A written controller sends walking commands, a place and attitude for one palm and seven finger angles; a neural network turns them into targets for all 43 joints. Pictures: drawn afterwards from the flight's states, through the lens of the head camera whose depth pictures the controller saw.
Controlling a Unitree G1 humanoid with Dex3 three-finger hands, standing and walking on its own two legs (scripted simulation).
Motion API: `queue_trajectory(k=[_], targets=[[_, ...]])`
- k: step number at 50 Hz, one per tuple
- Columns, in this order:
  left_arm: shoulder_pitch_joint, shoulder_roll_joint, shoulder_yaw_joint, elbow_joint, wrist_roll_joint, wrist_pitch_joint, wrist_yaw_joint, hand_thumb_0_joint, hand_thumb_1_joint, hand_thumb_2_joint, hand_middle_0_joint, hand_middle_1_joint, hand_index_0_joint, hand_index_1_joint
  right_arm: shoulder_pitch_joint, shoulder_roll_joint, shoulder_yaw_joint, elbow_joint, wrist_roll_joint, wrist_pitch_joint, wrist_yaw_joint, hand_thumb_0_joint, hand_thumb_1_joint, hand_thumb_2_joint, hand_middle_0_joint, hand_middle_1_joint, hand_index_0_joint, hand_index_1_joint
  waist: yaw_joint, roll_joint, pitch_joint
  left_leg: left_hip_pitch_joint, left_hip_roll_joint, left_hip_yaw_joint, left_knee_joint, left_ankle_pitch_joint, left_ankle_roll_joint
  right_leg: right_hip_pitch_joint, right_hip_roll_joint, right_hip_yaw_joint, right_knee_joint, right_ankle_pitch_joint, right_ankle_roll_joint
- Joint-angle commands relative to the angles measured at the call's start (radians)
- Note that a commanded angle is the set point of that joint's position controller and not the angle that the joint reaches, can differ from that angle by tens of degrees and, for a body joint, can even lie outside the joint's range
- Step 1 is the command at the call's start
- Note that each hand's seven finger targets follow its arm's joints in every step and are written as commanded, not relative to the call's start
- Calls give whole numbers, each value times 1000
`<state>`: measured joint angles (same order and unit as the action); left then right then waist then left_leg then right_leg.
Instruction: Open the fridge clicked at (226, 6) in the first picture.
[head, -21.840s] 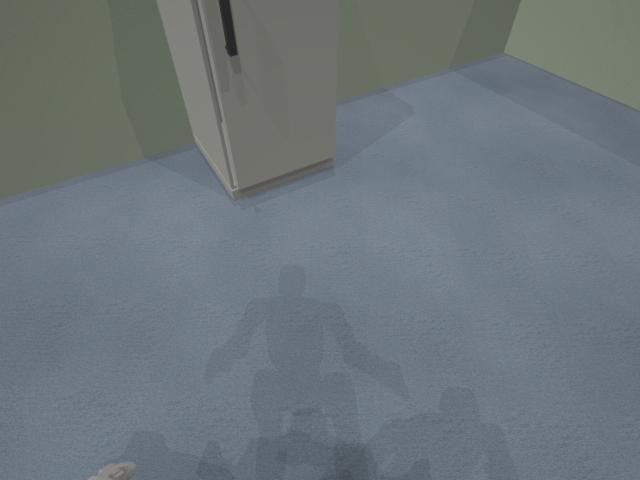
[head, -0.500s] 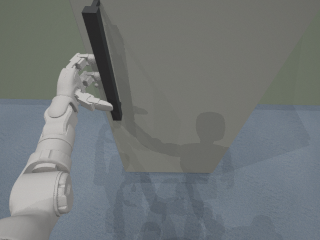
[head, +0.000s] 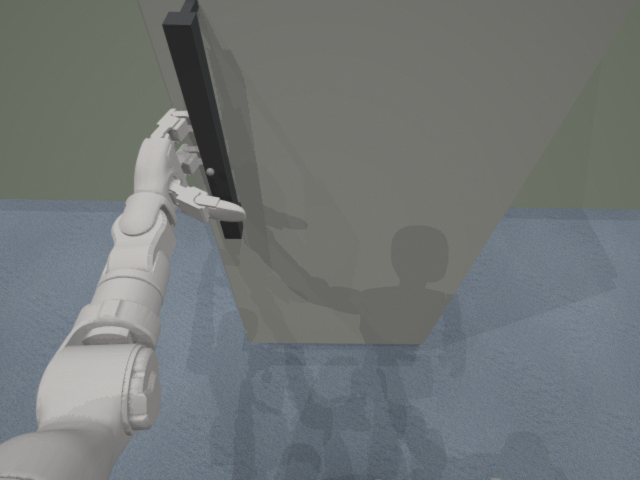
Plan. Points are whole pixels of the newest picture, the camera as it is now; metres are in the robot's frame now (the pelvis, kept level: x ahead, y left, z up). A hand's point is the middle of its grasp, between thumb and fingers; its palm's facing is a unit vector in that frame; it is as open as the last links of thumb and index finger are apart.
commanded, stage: slide the fingers in behind the handle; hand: left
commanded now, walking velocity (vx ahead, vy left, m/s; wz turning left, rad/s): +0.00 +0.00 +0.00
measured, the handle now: (217, 142) +0.52 +0.13 +0.13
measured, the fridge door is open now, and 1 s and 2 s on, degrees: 0 0 0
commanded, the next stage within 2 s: grip the handle and tug to test in 0.50 s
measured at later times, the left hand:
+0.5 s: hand (218, 167) +0.47 +0.13 +0.13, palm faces -0.03 -1.00 +0.00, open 13.9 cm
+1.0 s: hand (213, 169) +0.46 +0.13 +0.13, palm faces -0.04 -1.00 +0.00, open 10.2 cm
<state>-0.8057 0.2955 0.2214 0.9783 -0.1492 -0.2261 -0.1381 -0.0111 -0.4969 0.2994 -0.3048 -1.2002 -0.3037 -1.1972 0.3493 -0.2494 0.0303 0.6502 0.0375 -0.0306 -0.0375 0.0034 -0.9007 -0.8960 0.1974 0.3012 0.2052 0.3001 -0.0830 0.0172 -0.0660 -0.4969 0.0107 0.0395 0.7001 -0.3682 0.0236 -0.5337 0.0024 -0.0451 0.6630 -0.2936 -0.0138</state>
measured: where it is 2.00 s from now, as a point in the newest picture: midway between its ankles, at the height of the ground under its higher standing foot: outside the picture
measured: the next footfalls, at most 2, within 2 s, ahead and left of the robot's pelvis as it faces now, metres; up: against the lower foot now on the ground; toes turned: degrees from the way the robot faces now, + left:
none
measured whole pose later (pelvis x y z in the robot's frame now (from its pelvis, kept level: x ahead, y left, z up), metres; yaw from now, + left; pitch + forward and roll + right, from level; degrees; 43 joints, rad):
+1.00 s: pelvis +0.00 +0.00 +0.00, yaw +0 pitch +10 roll -1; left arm -0.78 0.29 0.21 0.96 -0.15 -0.25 -0.15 -0.01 0.05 0.53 -0.36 -1.28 -0.36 -1.27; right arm 0.35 -0.26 0.02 0.65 0.04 -0.03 -0.03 0.00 -0.90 -0.90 0.20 0.30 0.20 0.30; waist -0.08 0.02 -0.08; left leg -0.49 0.01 0.04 0.69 -0.37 0.02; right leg -0.53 0.01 -0.04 0.66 -0.30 -0.02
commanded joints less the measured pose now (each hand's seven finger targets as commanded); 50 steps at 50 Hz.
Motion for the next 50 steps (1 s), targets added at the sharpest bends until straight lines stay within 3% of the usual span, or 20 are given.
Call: queue_trajectory(k=[1,2,3,6,9,15,16,19,20,25,26,30,32,33,35,39,41,44,47,50], targets=[[-501,193,33,-224,2,-99,9,0,-500,300,-300,-1200,-300,-1200,64,-151,-58,-89,-5,-45,-3,0,-900,-900,200,300,200,300,-6,17,-367,154,-9,-47,-72,275,-4,163,21,16,-45,283,-13],[-511,163,8,-214,-2,-99,6,0,-500,300,-300,-1200,-300,-1200,62,-149,-57,-88,-5,-46,-2,0,-900,-900,200,300,200,300,-18,13,-358,152,-10,-43,-71,270,-3,159,22,18,-48,286,-10],[-508,199,39,-208,-5,-106,10,0,-500,300,-300,-1200,-300,-1200,74,-154,-60,-85,-6,-44,-4,0,-900,-900,200,300,200,300,-12,-16,-368,140,-9,-49,-70,280,-2,181,21,14,-44,292,-11],[-502,167,21,-204,-6,-99,10,0,-500,300,-300,-1200,-300,-1200,67,-150,-61,-87,-4,-46,-2,0,-900,-900,200,300,200,300,-12,7,-383,149,-11,-38,-68,287,-3,178,23,19,-44,311,-9],[-517,221,56,-189,-2,-98,13,0,-500,300,-300,-1200,-300,-1200,77,-158,-61,-81,-4,-42,-5,0,-900,-900,200,300,200,300,-11,-18,-361,118,-11,-38,-74,266,1,188,22,23,-49,302,-7],[-503,226,62,-175,2,-100,16,0,-500,300,-300,-1200,-300,-1200,82,-156,-61,-87,-5,-40,-6,0,-900,-900,200,300,200,300,-10,-35,-361,98,-13,-28,-75,252,4,207,21,28,-54,307,-4],[-516,195,35,-182,2,-101,12,0,-500,300,-300,-1200,-300,-1200,83,-154,-59,-89,-6,-40,-4,0,-900,-900,200,300,200,300,-17,-22,-360,103,-14,-29,-78,258,4,205,21,28,-52,314,-5],[-473,244,79,-203,3,-110,8,0,-500,300,-300,-1200,-300,-1200,86,-157,-65,-93,-5,-38,-4,0,-900,-900,200,300,200,300,6,2,-407,122,-14,-22,-69,304,3,235,20,32,-42,359,-8],[-485,197,41,-200,-1,-105,3,0,-500,300,-300,-1200,-300,-1200,80,-151,-61,-96,-4,-38,-3,0,-900,-900,200,300,200,300,-7,6,-385,120,-15,-20,-71,289,3,220,21,30,-49,349,-6],[-500,191,30,-198,-6,-98,-5,0,-500,300,-300,-1200,-300,-1200,81,-152,-63,-92,-3,-35,-4,0,-900,-900,200,300,200,300,-16,-11,-362,105,-15,-20,-76,262,6,218,21,32,-58,332,-3],[-503,218,57,-185,-7,-96,-1,0,-500,300,-300,-1200,-300,-1200,84,-156,-64,-88,-3,-35,-7,0,-900,-900,200,300,200,300,-16,-36,-350,97,-14,-22,-76,248,8,213,20,31,-62,318,-2],[-493,205,46,-223,-7,-106,-2,0,-500,300,-300,-1200,-300,-1200,80,-151,-63,-90,-5,-37,-4,0,-900,-900,200,300,200,300,-6,16,-396,137,-16,-23,-69,301,4,224,21,30,-50,359,-7],[-478,196,42,-237,-11,-107,-4,0,-407,340,-310,-1213,-310,-1213,79,-150,-65,-92,-5,-37,-1,0,-900,-900,200,300,200,300,-8,0,-405,143,-14,-21,-64,318,6,230,23,31,-49,380,-5],[-445,220,67,-210,-13,-104,-4,0,-360,360,-315,-1220,-315,-1220,84,-155,-67,-92,-6,-34,-4,0,-900,-900,200,300,200,300,-2,-26,-394,123,-14,-20,-64,316,7,241,21,28,-49,377,-6],[-455,197,45,-184,-14,-91,-11,0,-267,400,-325,-1233,-325,-1233,79,-154,-65,-89,-2,-31,-3,0,-900,-900,200,300,200,300,-13,-46,-350,102,-14,-20,-73,289,7,226,21,28,-56,365,-2],[-461,224,61,-193,-8,-81,-11,0,-80,480,-345,-1260,-345,-1260,70,-156,-61,-99,-2,-25,-5,0,-900,-900,200,300,200,300,-4,-13,-346,102,-17,-20,-74,287,7,225,17,30,-55,357,-6],[-492,187,31,-224,-13,-88,-12,0,13,520,-355,-1273,-355,-1273,68,-150,-63,-100,-2,-28,-3,0,-900,-900,200,300,200,300,-13,-8,-355,122,-15,-24,-72,289,6,210,19,27,-55,351,-5],[-467,215,60,-264,-18,-107,-10,0,153,580,-370,-1293,-370,-1293,69,-153,-66,-102,-4,-30,-4,0,-900,-900,200,300,200,300,2,2,-418,159,-13,-29,-63,344,4,231,21,27,-42,387,-9],[-485,150,3,-266,-18,-104,-13,0,293,640,-385,-1313,-385,-1313,62,-148,-66,-96,-3,-33,-2,0,-900,-900,200,300,200,300,-16,10,-385,172,-9,-32,-66,330,0,193,23,21,-48,364,-7],[-452,163,15,-222,-15,-83,-6,0,433,700,-400,-1333,-400,-1333,62,-152,-66,-91,-2,-27,-2,0,-900,-900,200,300,200,300,-11,-18,-350,149,-9,-35,-73,318,1,189,22,17,-51,349,-7]])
